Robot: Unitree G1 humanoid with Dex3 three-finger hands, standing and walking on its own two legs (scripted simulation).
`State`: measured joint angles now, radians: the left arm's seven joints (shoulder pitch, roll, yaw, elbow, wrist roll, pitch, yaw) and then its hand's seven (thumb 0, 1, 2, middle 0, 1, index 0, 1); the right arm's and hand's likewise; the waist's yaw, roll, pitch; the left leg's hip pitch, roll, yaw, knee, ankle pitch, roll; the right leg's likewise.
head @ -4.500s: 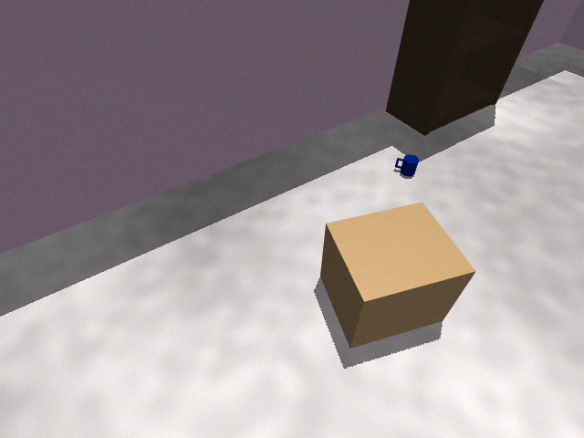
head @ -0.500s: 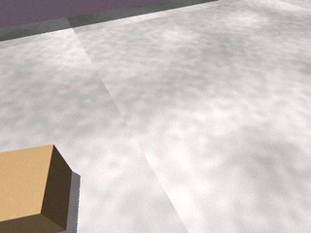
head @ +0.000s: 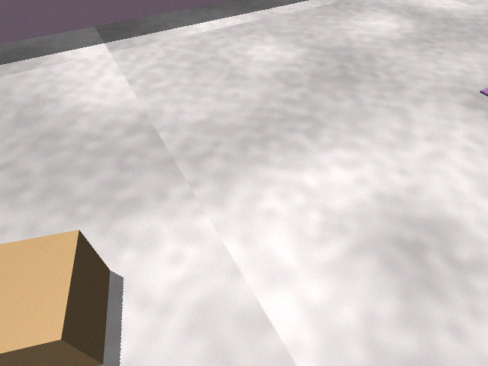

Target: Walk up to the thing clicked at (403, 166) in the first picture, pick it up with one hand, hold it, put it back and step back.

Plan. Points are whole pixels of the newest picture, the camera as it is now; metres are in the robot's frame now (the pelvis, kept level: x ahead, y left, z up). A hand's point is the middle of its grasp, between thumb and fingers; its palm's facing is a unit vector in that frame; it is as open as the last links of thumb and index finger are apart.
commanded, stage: stand
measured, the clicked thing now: out of the picture +0.86 +1.48 -0.74
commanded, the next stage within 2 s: none
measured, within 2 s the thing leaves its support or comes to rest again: neither
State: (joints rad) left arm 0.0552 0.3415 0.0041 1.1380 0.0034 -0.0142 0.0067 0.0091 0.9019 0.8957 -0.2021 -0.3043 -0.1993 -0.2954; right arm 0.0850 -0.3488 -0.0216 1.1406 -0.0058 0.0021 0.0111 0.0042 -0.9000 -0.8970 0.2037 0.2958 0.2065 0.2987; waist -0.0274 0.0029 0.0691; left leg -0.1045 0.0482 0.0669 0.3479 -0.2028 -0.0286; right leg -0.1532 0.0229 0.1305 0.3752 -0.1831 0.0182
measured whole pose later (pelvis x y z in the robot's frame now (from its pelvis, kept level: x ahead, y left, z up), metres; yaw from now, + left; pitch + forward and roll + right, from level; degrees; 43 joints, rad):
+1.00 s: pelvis +0.01 +0.01 +0.00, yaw +2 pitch -2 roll +0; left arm 0.09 0.35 -0.01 1.11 0.01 -0.01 0.00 0.01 0.90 0.90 -0.20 -0.30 -0.20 -0.30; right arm 0.09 -0.35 -0.01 1.13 0.00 -0.01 0.01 0.00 -0.90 -0.90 0.20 0.30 0.21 0.30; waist -0.01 0.00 0.05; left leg -0.10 0.03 0.04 0.34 -0.21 -0.02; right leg -0.13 0.00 0.10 0.35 -0.19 0.03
